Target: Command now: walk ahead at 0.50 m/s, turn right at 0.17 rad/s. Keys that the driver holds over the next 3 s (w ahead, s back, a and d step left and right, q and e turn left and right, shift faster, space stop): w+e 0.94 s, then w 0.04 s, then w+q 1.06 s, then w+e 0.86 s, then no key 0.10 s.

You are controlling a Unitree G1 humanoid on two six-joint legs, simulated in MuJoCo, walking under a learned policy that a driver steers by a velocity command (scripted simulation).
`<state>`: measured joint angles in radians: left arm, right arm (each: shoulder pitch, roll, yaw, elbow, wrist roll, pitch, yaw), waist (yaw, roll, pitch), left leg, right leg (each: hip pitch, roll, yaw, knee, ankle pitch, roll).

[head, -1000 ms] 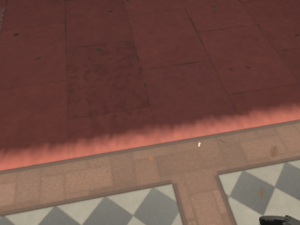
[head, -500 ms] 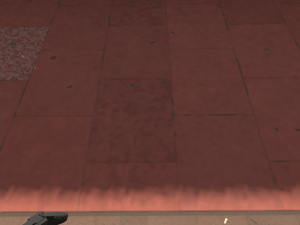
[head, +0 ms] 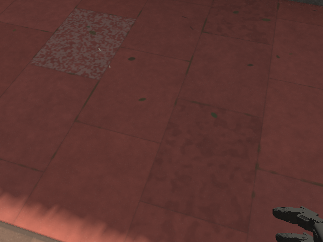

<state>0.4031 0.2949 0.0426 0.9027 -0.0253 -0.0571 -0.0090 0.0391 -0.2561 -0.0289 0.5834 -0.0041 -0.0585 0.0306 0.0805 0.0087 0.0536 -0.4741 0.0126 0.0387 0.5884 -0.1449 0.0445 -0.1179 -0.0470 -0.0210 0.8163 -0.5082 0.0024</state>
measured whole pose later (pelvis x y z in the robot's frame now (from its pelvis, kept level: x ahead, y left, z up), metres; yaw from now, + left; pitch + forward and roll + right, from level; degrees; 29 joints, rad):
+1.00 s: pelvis +0.54 -0.13 +0.00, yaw -33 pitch +2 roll +1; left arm 0.38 0.31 0.08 0.76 -0.02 -0.03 0.02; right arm 0.04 -0.27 -0.05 0.69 -0.01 -0.13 0.02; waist 0.07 -0.01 0.00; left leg -0.45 -0.04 -0.04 0.50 -0.11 0.00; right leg -0.11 0.09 0.24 0.66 -0.49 -0.05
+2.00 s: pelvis +1.00 -0.31 +0.00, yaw -5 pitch +2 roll -1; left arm 0.29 0.31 0.06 0.80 -0.02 -0.09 0.00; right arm 0.13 -0.31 -0.06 0.62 0.02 -0.03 0.04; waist 0.04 0.01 0.07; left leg -0.47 -0.06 0.02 0.62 -0.19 0.10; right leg -0.26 -0.05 -0.01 1.14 -0.48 0.02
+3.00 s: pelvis +1.58 -0.41 +0.01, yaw -26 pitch +2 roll +1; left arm 0.29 0.33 0.07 0.72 -0.01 -0.04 0.01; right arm 0.10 -0.30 -0.03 0.67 -0.04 -0.12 0.00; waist 0.04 -0.03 0.04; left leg -0.42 -0.03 -0.03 0.50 -0.12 0.00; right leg -0.26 0.11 0.20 0.97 -0.54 0.00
